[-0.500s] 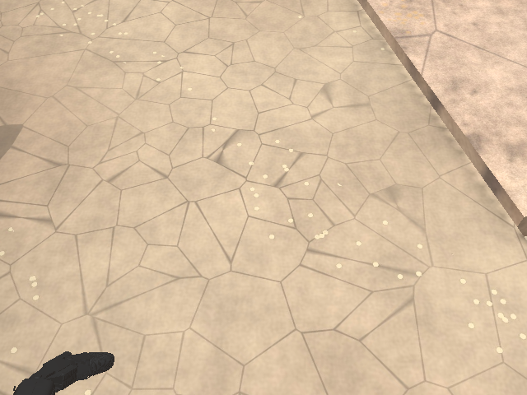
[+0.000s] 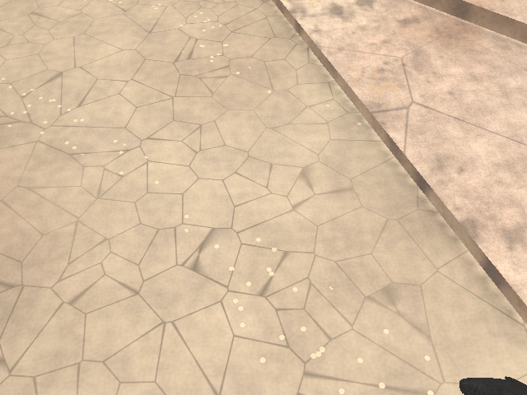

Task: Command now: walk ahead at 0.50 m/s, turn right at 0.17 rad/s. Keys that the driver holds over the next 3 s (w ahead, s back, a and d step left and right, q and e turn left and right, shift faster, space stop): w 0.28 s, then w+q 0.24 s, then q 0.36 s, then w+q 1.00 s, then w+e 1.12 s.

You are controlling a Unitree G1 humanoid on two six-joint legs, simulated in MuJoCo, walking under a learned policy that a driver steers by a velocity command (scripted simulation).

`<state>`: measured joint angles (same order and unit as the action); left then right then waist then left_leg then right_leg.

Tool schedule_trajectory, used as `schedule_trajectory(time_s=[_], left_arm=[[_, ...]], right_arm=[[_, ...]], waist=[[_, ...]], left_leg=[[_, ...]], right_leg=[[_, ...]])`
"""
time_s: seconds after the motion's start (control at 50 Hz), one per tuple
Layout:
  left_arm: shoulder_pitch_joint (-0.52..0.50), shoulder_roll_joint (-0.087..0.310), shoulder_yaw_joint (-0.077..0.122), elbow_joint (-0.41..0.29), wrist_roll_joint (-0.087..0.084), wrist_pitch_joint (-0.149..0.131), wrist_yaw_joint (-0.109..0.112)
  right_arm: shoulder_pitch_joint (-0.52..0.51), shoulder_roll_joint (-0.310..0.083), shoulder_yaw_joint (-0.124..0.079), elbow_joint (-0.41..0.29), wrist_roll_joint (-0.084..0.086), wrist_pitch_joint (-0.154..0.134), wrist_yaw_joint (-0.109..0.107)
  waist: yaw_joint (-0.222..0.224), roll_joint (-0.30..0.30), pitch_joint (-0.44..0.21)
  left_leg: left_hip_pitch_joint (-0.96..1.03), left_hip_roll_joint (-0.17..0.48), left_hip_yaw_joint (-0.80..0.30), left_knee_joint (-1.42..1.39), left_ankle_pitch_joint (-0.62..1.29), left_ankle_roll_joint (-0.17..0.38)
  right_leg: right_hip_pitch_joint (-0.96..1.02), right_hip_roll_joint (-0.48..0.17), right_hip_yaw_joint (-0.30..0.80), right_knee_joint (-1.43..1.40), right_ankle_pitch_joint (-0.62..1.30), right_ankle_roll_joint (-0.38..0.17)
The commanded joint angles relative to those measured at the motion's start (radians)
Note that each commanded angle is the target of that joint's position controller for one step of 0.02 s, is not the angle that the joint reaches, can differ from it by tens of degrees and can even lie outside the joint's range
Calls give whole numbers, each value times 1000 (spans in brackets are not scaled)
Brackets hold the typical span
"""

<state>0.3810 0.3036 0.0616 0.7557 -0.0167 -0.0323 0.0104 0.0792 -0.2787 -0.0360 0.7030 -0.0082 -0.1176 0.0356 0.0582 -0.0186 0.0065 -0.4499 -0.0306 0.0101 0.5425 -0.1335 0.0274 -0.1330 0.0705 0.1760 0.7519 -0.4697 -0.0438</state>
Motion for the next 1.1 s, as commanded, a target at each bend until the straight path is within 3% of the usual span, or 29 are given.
schedule_trajectory(time_s=[0.02,0.06,0.1,0.14,0.24,0.32,0.4,0.44,0.46,0.48,0.5,0.52,0.54,0.56,0.58,0.64,0.74,0.8,0.86,0.9,0.92,0.94,0.96,0.98,1.0,1.02,1.04,1.08,1.1], left_arm=[[16,130,16,-88,-19,-32,1],[-118,123,15,-119,0,-37,-2],[-103,93,17,-111,7,-36,-7],[-90,60,11,-102,8,-30,-10],[-241,20,-7,-141,15,-40,-15],[-379,10,-12,-176,6,-54,-33],[-412,45,0,-196,2,-73,-51],[-295,86,21,-165,6,-80,-44],[-155,134,44,-128,14,-81,-34],[29,211,63,-108,30,-76,-20],[49,245,68,-87,29,-63,-27],[33,143,45,-96,22,-59,-26],[-38,107,30,-97,19,-60,-22],[-109,88,22,-97,26,-62,-23],[-162,63,16,-94,31,-64,-26],[-243,55,20,-77,35,-78,-24],[-270,112,39,-45,27,-55,7],[-252,135,46,-23,11,-36,14],[-253,163,57,-10,-13,-17,12],[-259,164,60,-5,-26,-7,14],[-212,140,55,9,-15,-3,11],[-194,96,38,-13,27,-1,7],[-169,52,18,-59,44,-6,-2],[-239,107,30,-52,13,-18,-16],[-284,125,35,-68,-11,-29,-25],[-292,122,38,-55,-3,-35,-22],[-301,132,44,-52,16,-38,-16],[-291,111,42,-42,26,-42,-15],[-288,99,39,-37,27,-45,-14]], right_arm=[[306,-166,-59,25,28,3,0],[200,-124,-41,11,9,16,-6],[168,-96,-28,12,-3,13,-8],[179,-105,-30,24,6,8,-9],[226,-153,-40,62,18,19,-22],[315,-164,-40,107,31,34,-28],[339,-187,-50,127,36,58,-41],[311,-200,-54,124,36,65,-46],[306,-174,-44,116,28,64,-45],[298,-102,-19,78,-1,60,-45],[452,-11,6,71,24,44,-41],[394,-124,-21,87,47,40,-42],[297,-165,-39,60,55,41,-43],[261,-151,-40,55,44,47,-49],[254,-141,-46,54,30,57,-51],[296,-82,-47,50,33,105,-53],[193,-53,-37,-19,20,122,-30],[123,-70,-44,-60,18,124,-7],[95,-104,-61,-99,13,137,8],[141,-124,-77,-100,12,141,4],[214,-169,-100,-83,12,144,-12],[290,-285,-134,-86,21,147,-37],[290,-330,-130,-109,11,131,-31],[305,-243,-107,-110,21,110,-17],[268,-204,-92,-110,25,92,-16],[218,-187,-86,-113,29,87,-19],[175,-171,-78,-120,27,88,-25],[143,-163,-73,-139,6,85,-40],[149,-166,-75,-141,6,82,-46]], waist=[[-148,190,-180],[-117,76,-13],[-75,112,2],[-64,126,-8],[-102,90,19],[-152,81,50],[-124,96,56],[-45,106,-8],[22,92,-113],[88,-31,-288],[14,-313,-418],[49,-193,-329],[43,-136,-177],[6,-71,-109],[-28,-63,-67],[-96,-94,-40],[-81,-72,-40],[-57,-61,-48],[-62,-63,-40],[-96,-45,-67],[-120,19,-116],[-129,235,-161],[-87,350,-266],[-148,195,-267],[-133,161,-166],[-104,91,-104],[-83,92,-63],[-59,120,-63],[-60,117,-70]], left_leg=[[698,395,-700,-260,-381,235],[459,315,-477,-302,-226,198],[357,255,-367,-341,-64,183],[329,240,-295,-366,47,199],[338,212,-158,-401,203,187],[346,212,-138,-382,194,171],[433,263,-208,-302,224,148],[420,240,-197,-175,388,119],[344,183,-163,-5,409,87],[144,102,-114,312,126,46],[-188,-15,-85,607,-454,-2],[-277,38,-159,712,-438,-3],[-309,67,-140,722,-351,-8],[-261,98,-121,699,-290,-22],[-217,116,-116,665,-265,-36],[-108,129,-83,600,-225,-68],[-57,130,-33,307,33,-71],[-28,117,-14,185,84,-48],[-16,99,7,116,-15,-9],[95,48,50,16,6,37],[232,21,32,-33,92,77],[410,202,-251,-72,353,170],[621,376,-706,-180,27,382],[608,361,-714,-266,-258,354],[522,332,-634,-295,-418,301],[422,298,-575,-307,-443,254],[331,269,-516,-320,-399,230],[251,209,-444,-347,-302,215],[246,194,-415,-346,-249,216]], right_leg=[[-629,-34,22,537,-49,13],[-619,-116,-56,460,93,12],[-532,-161,-72,371,168,18],[-512,-169,-97,316,190,33],[-529,-171,-133,25,423,61],[-456,-130,-157,-156,543,62],[-409,-105,-132,-255,463,36],[-213,-78,-157,-307,425,3],[17,-105,-146,-294,444,-31],[324,-310,56,-245,462,-93],[573,-509,466,-348,239,-228],[488,-473,483,-418,88,-196],[350,-447,318,-434,217,-165],[219,-409,195,-444,450,-154],[121,-379,92,-451,651,-153],[-36,-341,-96,-496,879,-159],[-55,-321,-266,-525,861,-156],[4,-337,-299,-490,823,-140],[55,-370,-297,-393,796,-115],[47,-346,-328,-246,807,-71],[2,-294,-354,-89,726,-31],[-201,-204,-399,204,355,38],[-537,-30,-248,453,-231,81],[-621,-67,-96,517,-171,61],[-660,-100,-95,486,-74,32],[-634,-133,-97,422,-5,24],[-587,-150,-97,338,52,26],[-488,-136,-114,256,162,41],[-469,-127,-118,206,199,52]])
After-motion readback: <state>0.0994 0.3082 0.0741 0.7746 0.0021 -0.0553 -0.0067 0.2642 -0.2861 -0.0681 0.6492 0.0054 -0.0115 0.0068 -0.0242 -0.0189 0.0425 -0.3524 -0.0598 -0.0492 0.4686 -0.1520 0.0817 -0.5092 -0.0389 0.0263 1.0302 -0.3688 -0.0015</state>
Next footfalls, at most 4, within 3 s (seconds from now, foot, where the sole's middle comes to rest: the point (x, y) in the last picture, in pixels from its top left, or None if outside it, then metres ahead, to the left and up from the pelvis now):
0.46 right None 0.43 -0.14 -0.76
0.92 left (235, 371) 0.54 0.13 -0.76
1.38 right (298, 298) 0.75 -0.02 -0.76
1.88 left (158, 272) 0.81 0.38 -0.76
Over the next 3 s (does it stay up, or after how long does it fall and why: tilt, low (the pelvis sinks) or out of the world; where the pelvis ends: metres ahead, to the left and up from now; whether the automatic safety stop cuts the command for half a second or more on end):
stays up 1.24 0.65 0.01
